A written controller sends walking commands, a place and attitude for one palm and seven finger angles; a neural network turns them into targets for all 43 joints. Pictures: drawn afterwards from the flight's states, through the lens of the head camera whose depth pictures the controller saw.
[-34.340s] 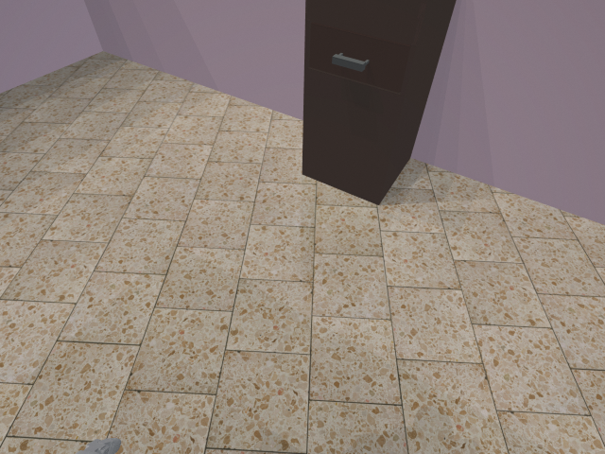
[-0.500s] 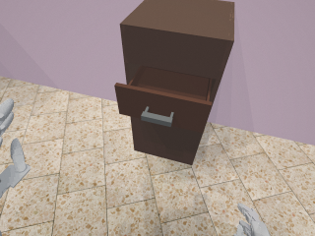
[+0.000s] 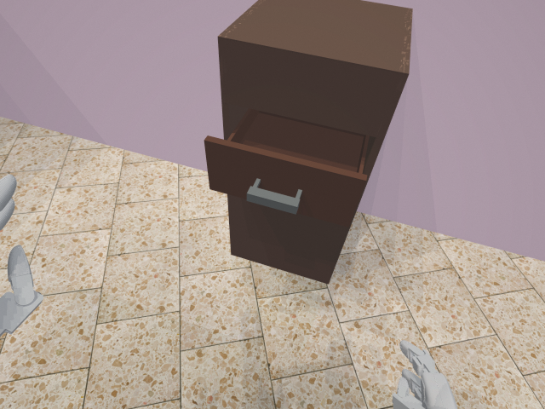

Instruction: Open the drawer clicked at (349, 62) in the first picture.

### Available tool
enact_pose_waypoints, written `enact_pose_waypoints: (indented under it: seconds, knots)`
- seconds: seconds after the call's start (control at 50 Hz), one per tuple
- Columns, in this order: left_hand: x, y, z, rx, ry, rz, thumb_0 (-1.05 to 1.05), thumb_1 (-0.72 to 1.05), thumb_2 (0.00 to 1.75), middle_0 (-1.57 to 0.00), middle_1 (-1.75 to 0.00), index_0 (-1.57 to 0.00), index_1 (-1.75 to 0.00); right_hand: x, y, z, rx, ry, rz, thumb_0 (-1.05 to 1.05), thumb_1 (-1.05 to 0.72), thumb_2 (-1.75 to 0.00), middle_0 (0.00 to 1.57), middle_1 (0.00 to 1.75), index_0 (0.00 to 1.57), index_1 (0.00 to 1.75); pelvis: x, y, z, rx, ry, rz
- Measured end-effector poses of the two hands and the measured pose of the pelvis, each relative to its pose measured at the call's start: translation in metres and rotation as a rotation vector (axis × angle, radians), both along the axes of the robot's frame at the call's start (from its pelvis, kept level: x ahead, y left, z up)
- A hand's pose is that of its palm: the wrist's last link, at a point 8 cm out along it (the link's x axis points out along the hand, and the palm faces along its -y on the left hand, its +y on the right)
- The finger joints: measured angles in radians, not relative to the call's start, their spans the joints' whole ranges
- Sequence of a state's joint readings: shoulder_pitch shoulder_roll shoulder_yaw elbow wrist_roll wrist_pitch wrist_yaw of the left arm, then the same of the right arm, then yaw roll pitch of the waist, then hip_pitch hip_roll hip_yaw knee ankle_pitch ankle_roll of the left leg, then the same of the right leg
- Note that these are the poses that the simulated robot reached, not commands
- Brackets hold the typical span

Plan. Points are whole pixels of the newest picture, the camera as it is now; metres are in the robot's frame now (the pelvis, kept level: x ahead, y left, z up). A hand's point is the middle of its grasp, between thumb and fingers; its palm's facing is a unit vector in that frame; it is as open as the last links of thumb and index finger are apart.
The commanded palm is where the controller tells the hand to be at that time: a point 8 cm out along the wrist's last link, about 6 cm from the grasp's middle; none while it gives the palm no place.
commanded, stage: step back with the hand held close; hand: left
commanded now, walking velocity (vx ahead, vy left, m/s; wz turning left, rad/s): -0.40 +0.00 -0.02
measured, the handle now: (275, 193) +0.61 +0.02 -0.10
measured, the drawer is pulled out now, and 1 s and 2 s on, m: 0.16 0.16 0.16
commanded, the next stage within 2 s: stop stepping back and stand still in 0.34 s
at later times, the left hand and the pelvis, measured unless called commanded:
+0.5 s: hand out of the picture +0.08 +0.21 +0.16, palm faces +0.24 -0.82 -0.52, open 7.4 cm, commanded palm +0.01 +0.25 +0.19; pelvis -0.12 -0.02 +0.01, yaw -1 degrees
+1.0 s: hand out of the picture +0.00 +0.21 +0.16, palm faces +0.36 -0.81 -0.45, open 7.4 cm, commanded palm -0.07 +0.25 +0.19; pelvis -0.19 -0.03 +0.01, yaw +1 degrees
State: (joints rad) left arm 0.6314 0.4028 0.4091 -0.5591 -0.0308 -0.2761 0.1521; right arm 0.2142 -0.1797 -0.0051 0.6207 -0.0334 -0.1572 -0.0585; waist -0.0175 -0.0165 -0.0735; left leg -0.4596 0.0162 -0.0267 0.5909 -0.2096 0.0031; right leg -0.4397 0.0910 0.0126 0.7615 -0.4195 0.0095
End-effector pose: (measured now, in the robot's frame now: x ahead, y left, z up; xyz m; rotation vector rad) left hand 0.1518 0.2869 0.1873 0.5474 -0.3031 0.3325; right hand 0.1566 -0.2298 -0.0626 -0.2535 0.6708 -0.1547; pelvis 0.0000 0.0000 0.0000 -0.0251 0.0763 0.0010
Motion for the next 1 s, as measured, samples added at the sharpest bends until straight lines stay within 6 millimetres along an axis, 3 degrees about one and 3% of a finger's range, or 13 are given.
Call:
enact_pose_waypoints:
  seconds: [0.1, 0.18, 0.34, 0.4, 0.5, 0.62, 0.7, 0.84, 1.0]
  knots:
    - [-0.007, -0.025, -0.007, -0.05, 0.01, -0.016, 0.01, 0.89, 0.9, -0.21, -0.3, -0.21, -0.3, -0.003, 0.001, -0.006, 0.048, -0.021, 0.062, 0.01, -0.9, -0.9, 0.2, 0.3, 0.21, 0.3, -0.02, -0.014, -0.003, 0.027, 0.019, -0.06]
    - [-0.01, -0.051, -0.002, -0.052, 0.008, -0.086, 0.01, 0.88, 0.9, -0.21, -0.3, -0.21, -0.3, -0.019, -0.01, -0.004, 0.083, 0.003, 0.042, 0.01, -0.9, -0.9, 0.21, 0.3, 0.21, 0.3, -0.043, -0.024, 0.002, 0.024, 0.019, -0.054]
    - [-0.043, -0.047, 0.006, 0.007, 0.075, -0.091, 0.01, 0.88, 0.9, -0.22, -0.3, -0.22, -0.3, -0.069, -0.041, 0.017, 0.001, 0.052, -0.043, 0.01, -0.9, -0.9, 0.21, 0.3, 0.21, 0.3, -0.074, -0.028, 0.014, 0.056, 0.029, -0.037]
    - [-0.061, -0.042, 0.001, 0.009, 0.081, -0.115, 0.01, 0.88, 0.9, -0.22, -0.3, -0.22, -0.3, -0.09, -0.05, 0.012, -0.017, 0.065, -0.081, 0.01, -0.9, -0.9, 0.2, 0.3, 0.21, 0.3, -0.093, -0.023, 0.007, 0.016, 0.02, -0.009]
    - [-0.105, -0.033, -0.004, 0.025, 0.144, -0.092, 0.01, 0.88, 0.9, -0.22, -0.3, -0.22, -0.3, -0.128, -0.048, 0.011, -0.032, 0.067, -0.057, 0.02, -0.91, -0.9, 0.2, 0.3, 0.2, 0.3, -0.124, -0.024, 0.008, 0.026, 0.01, -0.015]
    - [-0.162, -0.046, -0.002, 0.006, 0.128, -0.008, 0.01, 0.88, 0.9, -0.21, -0.3, -0.22, -0.3, -0.171, -0.04, -0.005, 0.002, 0.036, -0.011, 0.01, -0.9, -0.9, 0.2, 0.3, 0.2, 0.3, -0.159, -0.034, 0.003, 0.023, 0.0, -0.011]
    - [-0.185, -0.054, 0.002, -0.012, 0.088, 0.035, 0.01, 0.88, 0.9, -0.22, -0.3, -0.22, -0.3, -0.202, -0.04, -0.019, 0.049, 0.095, -0.015, 0.01, -0.9, -0.9, 0.2, 0.3, 0.21, 0.3, -0.179, -0.041, 0.004, 0.025, -0.028, -0.005]
    - [-0.194, -0.053, 0.009, -0.055, 0.0, 0.062, 0.01, 0.88, 0.9, -0.21, -0.3, -0.22, -0.3, -0.238, -0.051, -0.018, 0.043, 0.152, -0.049, 0.02, -0.9, -0.9, 0.21, 0.3, 0.21, 0.3, -0.187, -0.045, 0.014, 0.059, -0.036, 0.008]
    - [-0.193, -0.038, -0.008, -0.036, 0.079, 0.017, 0.01, 0.88, 0.9, -0.21, -0.3, -0.21, -0.3, -0.235, -0.058, -0.008, -0.017, 0.112, -0.081, 0.02, -0.9, -0.9, 0.2, 0.3, 0.2, 0.3, -0.192, -0.031, 0.007, 0.032, -0.046, 0.015]
